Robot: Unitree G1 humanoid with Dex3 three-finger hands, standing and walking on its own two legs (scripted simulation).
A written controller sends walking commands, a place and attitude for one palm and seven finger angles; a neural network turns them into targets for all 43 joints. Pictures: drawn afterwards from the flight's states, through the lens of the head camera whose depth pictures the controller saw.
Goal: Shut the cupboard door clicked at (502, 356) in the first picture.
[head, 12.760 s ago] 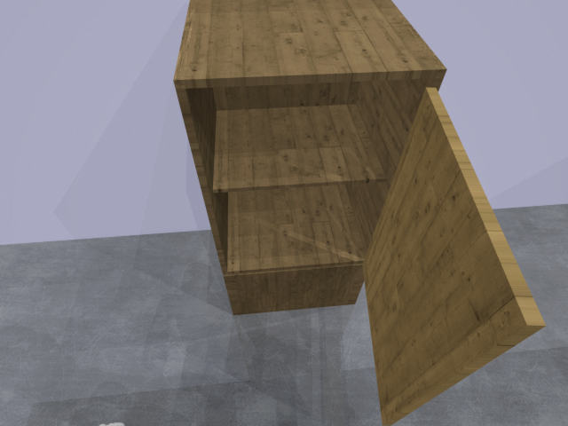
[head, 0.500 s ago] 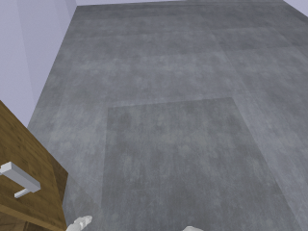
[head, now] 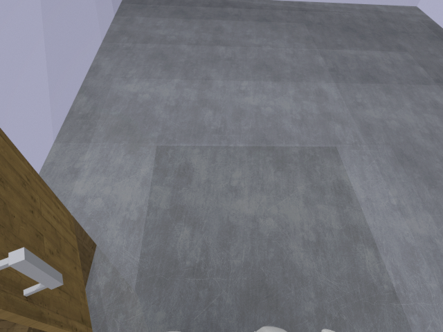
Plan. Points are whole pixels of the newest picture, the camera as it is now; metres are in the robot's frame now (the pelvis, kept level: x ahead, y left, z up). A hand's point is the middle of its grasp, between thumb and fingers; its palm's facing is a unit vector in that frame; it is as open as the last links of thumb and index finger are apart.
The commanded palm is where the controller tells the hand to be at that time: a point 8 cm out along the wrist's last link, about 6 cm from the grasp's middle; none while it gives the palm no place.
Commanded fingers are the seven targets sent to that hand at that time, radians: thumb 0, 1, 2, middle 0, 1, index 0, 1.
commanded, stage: come to a stop and stand still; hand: left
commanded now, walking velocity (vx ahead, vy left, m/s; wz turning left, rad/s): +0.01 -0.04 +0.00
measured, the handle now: (25, 275) +0.19 +0.35 -0.02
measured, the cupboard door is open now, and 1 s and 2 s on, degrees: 24 24 24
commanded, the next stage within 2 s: look again from close up in 0.76 s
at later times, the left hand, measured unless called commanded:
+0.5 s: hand out of the picture -0.03 +0.12 -0.17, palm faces +0.08 -0.98 -0.20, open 7.3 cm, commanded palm none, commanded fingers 0.00 0.90 0.90 -0.20 -0.30 -0.20 -0.30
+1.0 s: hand out of the picture -0.08 +0.12 -0.18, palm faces +0.04 -0.98 -0.18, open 7.4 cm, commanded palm none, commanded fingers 0.00 0.90 0.90 -0.20 -0.30 -0.20 -0.30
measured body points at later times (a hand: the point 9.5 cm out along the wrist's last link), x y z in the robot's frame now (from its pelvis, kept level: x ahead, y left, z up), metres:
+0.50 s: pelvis -0.06 -0.06 +0.00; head -0.04 -0.06 +0.45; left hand -0.04 +0.17 -0.16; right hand -0.06 -0.29 -0.16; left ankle -0.06 +0.08 -0.74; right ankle -0.04 -0.16 -0.74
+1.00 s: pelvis -0.07 -0.04 +0.00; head -0.06 -0.05 +0.45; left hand -0.08 +0.17 -0.16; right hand -0.07 -0.26 -0.17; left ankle -0.06 +0.08 -0.74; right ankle -0.04 -0.15 -0.74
